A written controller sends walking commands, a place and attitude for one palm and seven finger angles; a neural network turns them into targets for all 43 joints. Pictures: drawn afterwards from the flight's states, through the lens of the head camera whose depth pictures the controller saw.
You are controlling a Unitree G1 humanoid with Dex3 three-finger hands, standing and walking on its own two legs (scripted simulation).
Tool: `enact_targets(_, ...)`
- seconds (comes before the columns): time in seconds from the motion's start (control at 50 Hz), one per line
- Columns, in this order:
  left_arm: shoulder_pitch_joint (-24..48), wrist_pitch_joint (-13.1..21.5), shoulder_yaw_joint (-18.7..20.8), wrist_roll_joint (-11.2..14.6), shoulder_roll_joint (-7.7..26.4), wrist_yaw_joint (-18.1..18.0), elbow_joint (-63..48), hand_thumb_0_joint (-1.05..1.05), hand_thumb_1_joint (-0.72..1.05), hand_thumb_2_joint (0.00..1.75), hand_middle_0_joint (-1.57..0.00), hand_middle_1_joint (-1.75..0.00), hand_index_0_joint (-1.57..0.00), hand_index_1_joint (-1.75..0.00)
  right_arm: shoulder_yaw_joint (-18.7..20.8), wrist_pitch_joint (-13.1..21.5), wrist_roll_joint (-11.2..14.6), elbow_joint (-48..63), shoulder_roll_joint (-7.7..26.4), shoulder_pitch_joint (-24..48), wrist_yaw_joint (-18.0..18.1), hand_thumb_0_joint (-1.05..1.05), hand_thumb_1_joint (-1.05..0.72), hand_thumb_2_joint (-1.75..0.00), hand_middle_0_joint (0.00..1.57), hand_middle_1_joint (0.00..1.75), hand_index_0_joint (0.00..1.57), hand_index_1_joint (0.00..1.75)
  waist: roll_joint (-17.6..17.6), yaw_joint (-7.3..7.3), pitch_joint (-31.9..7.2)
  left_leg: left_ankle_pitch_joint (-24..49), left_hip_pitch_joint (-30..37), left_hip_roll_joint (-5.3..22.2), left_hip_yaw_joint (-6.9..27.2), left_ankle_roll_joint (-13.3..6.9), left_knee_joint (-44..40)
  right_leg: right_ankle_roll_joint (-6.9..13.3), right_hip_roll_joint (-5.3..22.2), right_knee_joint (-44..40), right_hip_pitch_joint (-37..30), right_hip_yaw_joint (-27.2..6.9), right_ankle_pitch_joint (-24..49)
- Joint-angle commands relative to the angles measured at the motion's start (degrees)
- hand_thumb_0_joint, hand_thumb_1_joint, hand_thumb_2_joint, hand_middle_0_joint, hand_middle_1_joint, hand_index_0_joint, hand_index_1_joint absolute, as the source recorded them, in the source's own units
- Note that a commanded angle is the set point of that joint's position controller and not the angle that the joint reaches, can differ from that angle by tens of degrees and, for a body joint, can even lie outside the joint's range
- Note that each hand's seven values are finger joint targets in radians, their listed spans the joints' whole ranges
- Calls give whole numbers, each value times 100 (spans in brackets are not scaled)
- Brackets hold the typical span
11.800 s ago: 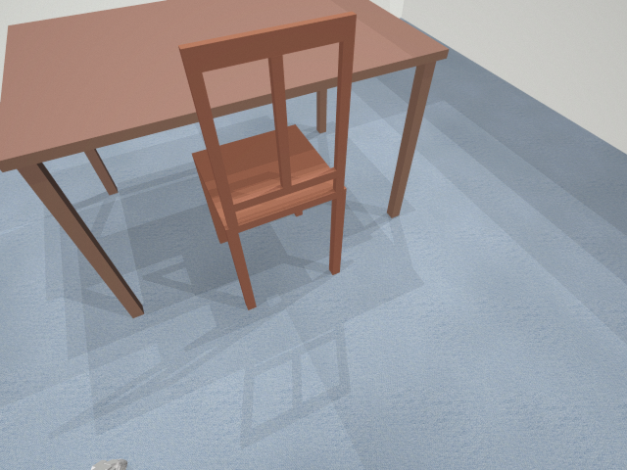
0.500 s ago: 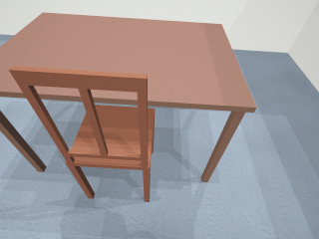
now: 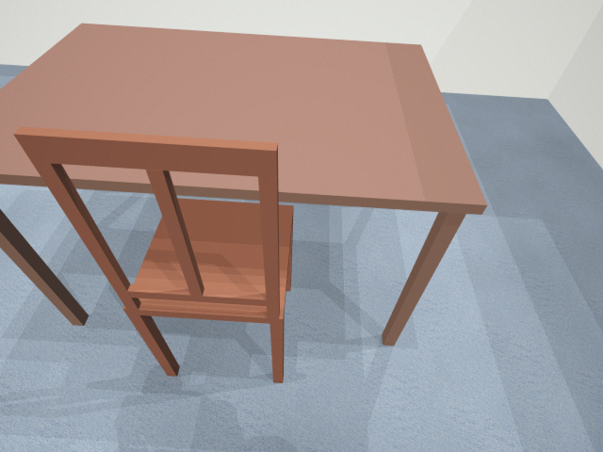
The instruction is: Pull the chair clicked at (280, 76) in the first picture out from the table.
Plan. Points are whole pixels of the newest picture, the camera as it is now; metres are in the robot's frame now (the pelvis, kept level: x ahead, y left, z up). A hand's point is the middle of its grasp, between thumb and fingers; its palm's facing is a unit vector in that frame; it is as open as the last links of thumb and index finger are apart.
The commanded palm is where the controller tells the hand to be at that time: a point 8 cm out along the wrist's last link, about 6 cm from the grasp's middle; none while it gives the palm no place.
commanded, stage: look again from close up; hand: left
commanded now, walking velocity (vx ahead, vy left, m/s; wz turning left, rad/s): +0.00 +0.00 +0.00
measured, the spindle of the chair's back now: (181, 241) +0.47 +0.26 -0.06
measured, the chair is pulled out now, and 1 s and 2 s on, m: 0.00 0.00 0.00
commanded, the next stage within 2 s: shuffle to correct the standing spot in 0.48 s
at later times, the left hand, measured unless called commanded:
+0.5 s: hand out of the picture -0.03 +0.15 -0.18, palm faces +0.04 -0.99 -0.14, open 7.4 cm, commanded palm none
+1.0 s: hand out of the picture -0.02 +0.20 -0.19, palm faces +0.06 -0.98 -0.19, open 7.4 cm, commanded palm none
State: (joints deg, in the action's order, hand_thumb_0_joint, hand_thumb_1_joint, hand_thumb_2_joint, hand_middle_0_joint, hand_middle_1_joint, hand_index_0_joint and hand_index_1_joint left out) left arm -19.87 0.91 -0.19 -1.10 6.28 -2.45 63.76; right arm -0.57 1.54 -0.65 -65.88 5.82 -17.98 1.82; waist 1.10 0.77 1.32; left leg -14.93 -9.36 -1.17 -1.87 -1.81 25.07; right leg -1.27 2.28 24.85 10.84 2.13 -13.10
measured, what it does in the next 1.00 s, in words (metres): stands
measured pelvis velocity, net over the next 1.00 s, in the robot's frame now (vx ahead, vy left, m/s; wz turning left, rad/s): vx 0.01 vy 0.03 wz -0.01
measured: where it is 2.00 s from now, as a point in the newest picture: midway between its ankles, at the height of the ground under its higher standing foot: outside the picture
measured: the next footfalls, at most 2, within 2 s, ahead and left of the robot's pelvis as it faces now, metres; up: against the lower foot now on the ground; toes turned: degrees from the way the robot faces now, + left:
none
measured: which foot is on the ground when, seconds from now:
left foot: down 0.00-1.00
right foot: down 0.00-1.00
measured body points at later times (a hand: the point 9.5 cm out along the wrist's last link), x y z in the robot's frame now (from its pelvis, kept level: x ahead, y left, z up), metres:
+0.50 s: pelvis +0.00 +0.00 +0.00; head +0.01 +0.01 +0.45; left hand -0.03 +0.20 -0.17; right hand -0.02 -0.21 -0.16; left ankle -0.02 +0.10 -0.74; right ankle +0.00 -0.13 -0.74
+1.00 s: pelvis +0.01 +0.03 -0.01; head +0.02 +0.04 +0.44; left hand -0.02 +0.25 -0.17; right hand +0.00 -0.19 -0.16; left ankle -0.02 +0.10 -0.74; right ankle +0.00 -0.12 -0.73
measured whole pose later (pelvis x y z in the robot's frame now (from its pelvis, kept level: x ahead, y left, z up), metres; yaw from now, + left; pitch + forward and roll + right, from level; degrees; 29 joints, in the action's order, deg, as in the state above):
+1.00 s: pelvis +0.01 +0.03 -0.01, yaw -1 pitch -1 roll +0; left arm -19.7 -1.6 2.3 -1.7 8.7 -2.7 62.2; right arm 0.4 0.9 -1.3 -61.7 7.1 -18.8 1.9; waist 2.4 1.3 1.4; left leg -18.2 -11.1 -3.8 -3.8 -4.6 29.6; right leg 0.3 4.3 38.8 16.8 0.6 -22.7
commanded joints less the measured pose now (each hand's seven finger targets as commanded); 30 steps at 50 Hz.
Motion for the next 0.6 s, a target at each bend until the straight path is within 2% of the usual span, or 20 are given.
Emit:
enact_targets(0.0,-575,64,96,20,401,2,-91,0,90,90,-20,-30,-20,-30,75,62,26,108,513,-401,38,0,-90,-90,20,30,20,30,-58,-14,336,845,-346,626,500,-9,-570,257,367,-361,-18,-354,675)
enact_targets(0.24,-560,62,92,23,431,10,-94,0,90,90,-20,-30,-20,-30,74,46,24,111,501,-387,30,0,-90,-90,20,30,20,30,-74,-18,439,556,-405,613,502,8,-631,265,361,-434,58,-399,461)
enact_targets(0.34,-566,81,97,22,435,7,-89,0,90,90,-20,-30,-20,-30,82,71,22,109,526,-413,38,0,-90,-90,20,30,20,30,-85,-25,230,899,-242,639,476,6,-563,271,370,-382,-39,-400,744)
enact_targets(0.44,-565,72,97,22,439,5,-70,0,90,90,-20,-30,-20,-30,74,77,24,98,517,-411,46,0,-90,-90,20,30,20,30,-168,-18,306,937,-254,653,475,8,-587,267,366,-384,-30,-390,749)
enact_targets(0.52,-558,65,93,21,441,7,-60,0,90,90,-20,-30,-20,-30,72,65,27,99,511,-407,46,0,-90,-90,20,30,20,30,-94,-12,430,824,-312,649,486,11,-614,258,362,-415,22,-376,637)
enact_targets(0.58,-555,60,105,12,466,6,-84,0,90,90,-20,-30,-20,-30,76,57,22,105,546,-468,45,0,-90,-90,20,30,20,30,-117,-4,323,828,-318,633,472,1,-578,276,381,-397,-73,-374,650)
